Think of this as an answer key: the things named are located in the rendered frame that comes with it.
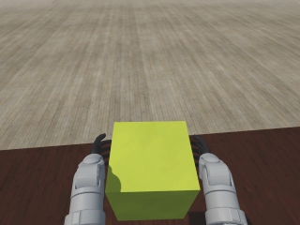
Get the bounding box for right robot hand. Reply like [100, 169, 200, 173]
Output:
[190, 134, 211, 168]

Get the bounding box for carton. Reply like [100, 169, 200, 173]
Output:
[105, 121, 201, 221]

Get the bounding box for left robot forearm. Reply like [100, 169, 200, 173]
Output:
[64, 154, 106, 225]

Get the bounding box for left robot hand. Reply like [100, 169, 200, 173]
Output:
[89, 133, 112, 166]

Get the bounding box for right robot forearm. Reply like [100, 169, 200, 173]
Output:
[199, 153, 248, 225]

